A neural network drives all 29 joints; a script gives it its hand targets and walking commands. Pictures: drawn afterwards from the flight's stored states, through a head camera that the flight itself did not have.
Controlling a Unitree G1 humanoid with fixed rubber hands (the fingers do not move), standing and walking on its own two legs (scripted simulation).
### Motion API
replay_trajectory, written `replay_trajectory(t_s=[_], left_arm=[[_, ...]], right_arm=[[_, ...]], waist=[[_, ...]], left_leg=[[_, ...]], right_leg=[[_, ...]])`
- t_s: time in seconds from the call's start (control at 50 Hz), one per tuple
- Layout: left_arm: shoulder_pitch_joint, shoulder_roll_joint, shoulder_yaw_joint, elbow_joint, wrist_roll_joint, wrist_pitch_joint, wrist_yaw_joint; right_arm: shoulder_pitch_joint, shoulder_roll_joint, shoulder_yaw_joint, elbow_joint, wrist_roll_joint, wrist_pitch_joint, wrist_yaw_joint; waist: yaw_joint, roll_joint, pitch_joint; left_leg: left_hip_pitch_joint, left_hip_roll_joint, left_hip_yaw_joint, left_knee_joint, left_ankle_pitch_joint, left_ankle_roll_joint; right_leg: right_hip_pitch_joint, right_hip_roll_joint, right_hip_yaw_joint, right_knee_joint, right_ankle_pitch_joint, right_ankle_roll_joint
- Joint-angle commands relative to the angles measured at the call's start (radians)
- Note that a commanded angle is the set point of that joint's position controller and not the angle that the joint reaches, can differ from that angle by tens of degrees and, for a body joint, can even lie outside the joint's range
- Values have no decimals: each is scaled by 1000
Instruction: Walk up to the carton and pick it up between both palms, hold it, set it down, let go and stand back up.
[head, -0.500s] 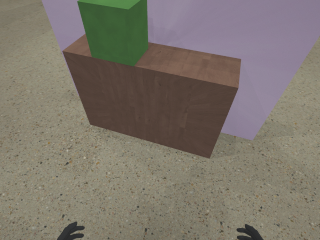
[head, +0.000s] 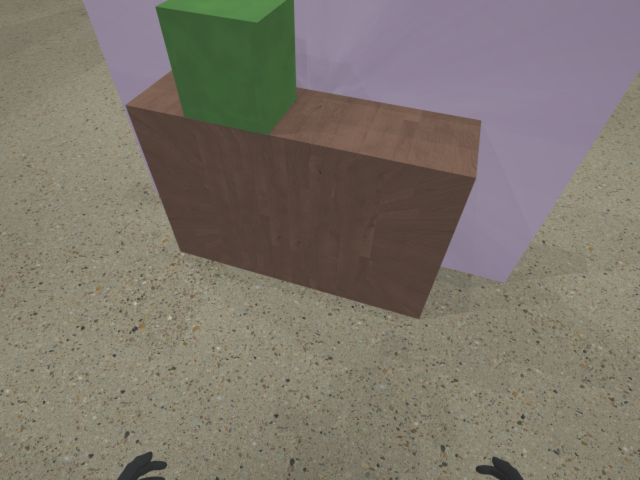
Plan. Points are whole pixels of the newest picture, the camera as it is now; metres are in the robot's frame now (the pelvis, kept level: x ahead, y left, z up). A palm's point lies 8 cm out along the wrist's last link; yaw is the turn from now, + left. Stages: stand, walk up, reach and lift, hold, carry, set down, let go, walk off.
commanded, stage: stand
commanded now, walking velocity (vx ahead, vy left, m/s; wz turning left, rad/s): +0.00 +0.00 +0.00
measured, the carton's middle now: (235, 59) +1.10 +0.24 +0.03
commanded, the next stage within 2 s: walk up in 0.62 s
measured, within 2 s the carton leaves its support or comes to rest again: neither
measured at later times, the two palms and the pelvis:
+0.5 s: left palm out of the picture +0.10 +0.25 -0.10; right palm out of the picture +0.09 -0.25 -0.10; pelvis +0.00 +0.00 +0.00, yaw +0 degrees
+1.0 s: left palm out of the picture +0.05 +0.30 -0.09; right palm out of the picture +0.11 -0.25 -0.09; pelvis +0.02 +0.03 +0.01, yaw -2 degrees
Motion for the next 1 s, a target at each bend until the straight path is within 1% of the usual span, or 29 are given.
replay_trajectory(t_s=[0.0, 0.6, 0.62, 0.64, 0.74, 0.78, 0.8, 0.82, 0.84, 0.86, 0.88, 0.9, 0.92, 0.94, 0.98], left_arm=[[-14, 126, 38, -83, 0, -22, 6], [5, 134, 31, -48, -2, -19, 8], [5, 135, 30, -47, -2, -19, 9], [8, 140, 31, -55, -3, -19, 9], [14, 138, 30, -56, -3, -18, 10], [16, 139, 30, -56, -2, -18, 10], [200, 185, 85, -32, 35, -29, 16], [243, 243, 99, -8, 41, -31, 23], [253, 295, 115, 5, 50, -30, 35], [241, 298, 126, 0, 65, -33, 53], [233, 273, 120, 0, 71, -43, 65], [220, 248, 110, 8, 71, -54, 69], [194, 233, 105, 15, 70, -62, 69], [165, 226, 104, 19, 66, -67, 68], [107, 225, 107, 23, 57, -75, 65]], right_arm=[[-7, -121, -38, -90, 1, -24, -5], [17, -130, -33, -60, 3, -21, -8], [19, -130, -32, -59, 3, -22, -8], [19, -129, -31, -56, -1, -20, -8], [18, -134, -30, -49, 0, -18, -8], [17, -133, -29, -48, 1, -18, -8], [2, -200, -74, -88, -78, -10, 20], [-29, -161, -70, -117, -89, -2, 31], [-25, -121, -56, -132, -80, 5, 44], [-36, -113, -51, -140, -77, 11, 52], [-54, -128, -55, -147, -67, 7, 59], [-68, -139, -64, -151, -64, 1, 62], [-75, -140, -70, -153, -63, -2, 65], [-65, -131, -72, -151, -61, -2, 71], [-50, -113, -74, -152, -51, 4, 86]], waist=[[0, -4, -32], [0, -5, -19], [0, -7, -20], [-2, -34, -6], [-1, -5, -19], [0, -2, -20], [27, 75, -92], [42, -10, 18], [59, -130, 84], [67, -128, 142], [68, -78, 160], [62, -49, 137], [51, -49, 99], [41, -75, 71], [21, -154, 46]], left_leg=[[-10, 83, -99, -122, 58, 35], [-5, 82, -99, -138, 52, 33], [-4, 82, -99, -138, 55, 33], [-1, 81, -97, -134, 66, 32], [5, 81, -95, -135, 68, 31], [2, 81, -96, -137, 66, 31], [-26, 46, -14, 12, -403, 47], [-229, 18, -8, 128, -445, 34], [-412, -4, 39, 302, -345, 15], [-552, 61, -28, 389, -292, 14], [-604, 89, -62, 403, -211, 11], [-592, 98, -77, 409, -162, 6], [-548, 100, -76, 404, -128, -5], [-490, 97, -63, 394, -98, -17], [-371, 90, -40, 364, -53, -34]], right_leg=[[2, -73, 87, -103, 90, -39], [0, -74, 92, -122, 84, -38], [0, -75, 91, -122, 86, -38], [-9, -73, 90, -127, 80, -38], [-2, -73, 90, -126, 76, -39], [3, -73, 90, -125, 77, -38], [48, -110, 239, -134, -418, -116], [58, -203, 429, -250, -623, -184], [128, -331, 627, -376, -730, -263], [180, -396, 718, -382, -691, -304], [202, -387, 700, -372, -597, -297], [207, -350, 635, -361, -519, -268], [201, -310, 558, -352, -459, -239], [175, -272, 482, -346, -408, -220], [84, -213, 357, -346, -326, -195]])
